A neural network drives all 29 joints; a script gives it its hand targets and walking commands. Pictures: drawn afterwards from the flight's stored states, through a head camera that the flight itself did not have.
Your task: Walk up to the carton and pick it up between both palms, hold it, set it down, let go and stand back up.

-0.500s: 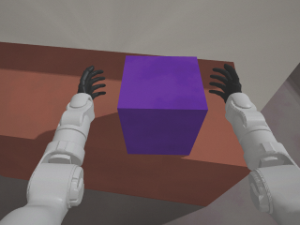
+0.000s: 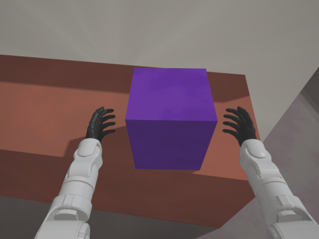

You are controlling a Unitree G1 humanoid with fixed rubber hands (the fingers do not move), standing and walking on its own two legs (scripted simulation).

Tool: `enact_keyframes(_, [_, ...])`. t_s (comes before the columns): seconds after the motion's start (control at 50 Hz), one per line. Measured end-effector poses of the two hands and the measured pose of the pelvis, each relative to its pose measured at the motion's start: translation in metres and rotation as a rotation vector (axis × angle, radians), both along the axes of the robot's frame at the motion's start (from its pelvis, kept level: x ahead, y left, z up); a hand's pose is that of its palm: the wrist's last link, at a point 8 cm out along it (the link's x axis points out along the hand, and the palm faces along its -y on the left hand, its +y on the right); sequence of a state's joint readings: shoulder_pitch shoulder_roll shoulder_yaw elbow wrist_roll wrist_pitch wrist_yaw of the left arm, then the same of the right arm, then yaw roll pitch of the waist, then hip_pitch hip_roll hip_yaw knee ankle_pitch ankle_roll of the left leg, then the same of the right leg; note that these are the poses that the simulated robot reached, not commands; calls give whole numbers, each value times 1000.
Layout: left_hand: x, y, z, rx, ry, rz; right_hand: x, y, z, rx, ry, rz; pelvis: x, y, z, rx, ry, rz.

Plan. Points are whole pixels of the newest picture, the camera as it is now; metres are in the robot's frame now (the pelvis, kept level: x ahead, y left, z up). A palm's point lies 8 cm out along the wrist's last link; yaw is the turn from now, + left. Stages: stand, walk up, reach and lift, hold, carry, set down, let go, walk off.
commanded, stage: set down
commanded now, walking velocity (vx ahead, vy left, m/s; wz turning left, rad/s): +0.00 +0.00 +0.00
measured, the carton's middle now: (168, 121) +0.46 +0.01 +0.01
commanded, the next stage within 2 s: let go in 1.52 s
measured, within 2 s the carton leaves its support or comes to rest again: neither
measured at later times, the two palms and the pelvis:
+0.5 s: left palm (89, 167) +0.30 +0.22 +0.00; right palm (246, 167) +0.31 -0.19 +0.01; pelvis +0.01 +0.00 +0.00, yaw +0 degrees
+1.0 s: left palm (87, 192) +0.25 +0.23 -0.04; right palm (247, 197) +0.25 -0.19 -0.04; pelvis +0.02 +0.01 +0.00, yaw +0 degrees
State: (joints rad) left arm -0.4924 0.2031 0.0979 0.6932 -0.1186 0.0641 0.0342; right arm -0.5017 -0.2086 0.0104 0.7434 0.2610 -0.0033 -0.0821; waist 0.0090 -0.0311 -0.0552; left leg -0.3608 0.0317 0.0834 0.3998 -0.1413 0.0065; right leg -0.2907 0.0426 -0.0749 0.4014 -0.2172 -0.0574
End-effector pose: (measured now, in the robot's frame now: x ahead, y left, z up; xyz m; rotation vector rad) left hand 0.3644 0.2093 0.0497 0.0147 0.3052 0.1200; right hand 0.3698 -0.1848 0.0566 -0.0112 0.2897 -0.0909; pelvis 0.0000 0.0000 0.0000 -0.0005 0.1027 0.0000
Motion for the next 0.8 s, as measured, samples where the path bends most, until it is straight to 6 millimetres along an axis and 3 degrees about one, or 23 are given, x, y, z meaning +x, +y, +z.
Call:
enact_keyframes(0.16, [-13, 2, -10, 0, -26, 1, -11, 5, -10, 5, -16, 13, 0, 1, -1, 0, -2, 6])
enact_keyframes(0.32, [-42, 7, -33, 0, -4, 3, -38, 1, -27, -10, -13, 3, 4, 2, 0, 4, -37, 4])
enact_keyframes(0.8, [-103, 15, -79, 21, 71, 13, -104, -5, -79, -13, 68, 7, 13, 7, -1, 5, -84, -3])
